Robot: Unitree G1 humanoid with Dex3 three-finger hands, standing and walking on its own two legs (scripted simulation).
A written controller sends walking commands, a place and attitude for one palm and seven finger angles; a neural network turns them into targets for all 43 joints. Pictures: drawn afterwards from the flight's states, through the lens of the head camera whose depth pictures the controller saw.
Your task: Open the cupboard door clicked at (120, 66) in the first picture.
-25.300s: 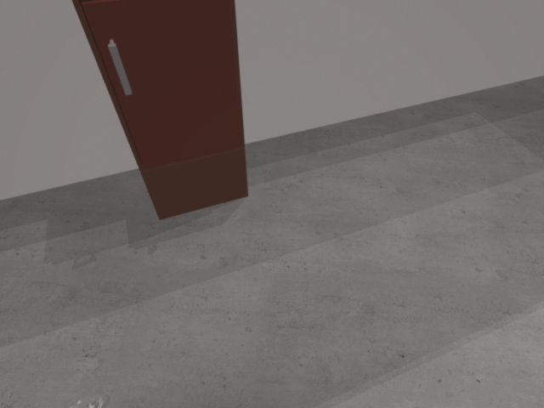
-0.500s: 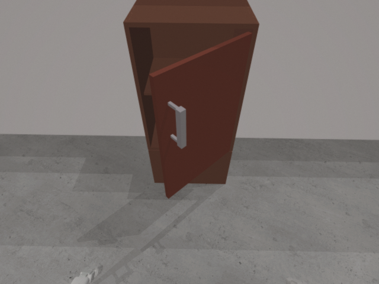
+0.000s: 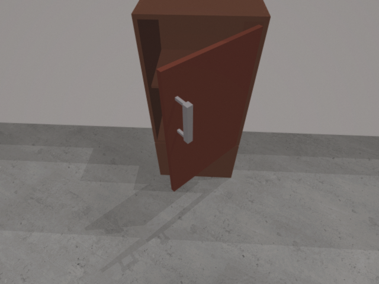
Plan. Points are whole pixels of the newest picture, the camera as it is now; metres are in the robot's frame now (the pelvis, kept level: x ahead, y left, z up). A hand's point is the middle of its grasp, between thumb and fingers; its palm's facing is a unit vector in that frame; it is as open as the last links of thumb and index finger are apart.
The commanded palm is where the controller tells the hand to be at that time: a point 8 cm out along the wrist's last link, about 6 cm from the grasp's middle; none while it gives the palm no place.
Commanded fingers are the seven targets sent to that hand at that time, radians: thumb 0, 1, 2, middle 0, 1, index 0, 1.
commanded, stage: let the arm hang, fingers relaxed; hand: left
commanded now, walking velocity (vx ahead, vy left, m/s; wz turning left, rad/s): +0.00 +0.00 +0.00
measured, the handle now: (183, 120) +0.56 +0.05 +0.00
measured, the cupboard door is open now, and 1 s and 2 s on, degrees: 44 44 44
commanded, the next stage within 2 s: look to check the result in 0.38 s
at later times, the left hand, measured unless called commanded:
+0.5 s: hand out of the picture +0.00 +0.14 -0.18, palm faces +0.04 -0.98 -0.17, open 7.3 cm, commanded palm none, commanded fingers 0.00 0.90 0.90 -0.20 -0.30 -0.20 -0.30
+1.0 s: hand out of the picture +0.02 +0.14 -0.17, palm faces +0.04 -0.99 -0.17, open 7.4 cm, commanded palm none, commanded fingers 0.00 0.90 0.90 -0.20 -0.30 -0.20 -0.30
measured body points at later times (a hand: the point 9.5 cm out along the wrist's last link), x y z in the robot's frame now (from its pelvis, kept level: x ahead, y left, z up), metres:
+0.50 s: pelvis +0.02 -0.02 +0.00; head +0.03 -0.02 +0.45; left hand +0.00 +0.20 -0.16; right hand -0.01 -0.22 -0.16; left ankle +0.07 +0.10 -0.74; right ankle -0.01 -0.13 -0.74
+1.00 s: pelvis +0.03 -0.02 +0.00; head +0.05 -0.02 +0.45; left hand +0.02 +0.19 -0.16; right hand +0.03 -0.24 -0.16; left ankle +0.07 +0.10 -0.74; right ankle -0.01 -0.13 -0.74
